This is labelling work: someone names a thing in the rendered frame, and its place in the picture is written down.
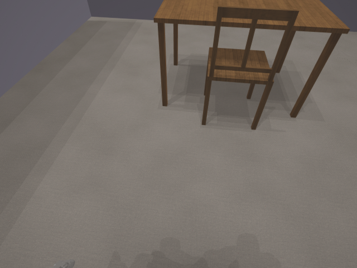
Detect chair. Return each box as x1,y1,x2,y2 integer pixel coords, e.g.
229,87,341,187
202,6,299,130

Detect table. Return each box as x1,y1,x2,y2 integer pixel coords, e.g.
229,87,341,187
153,0,350,118

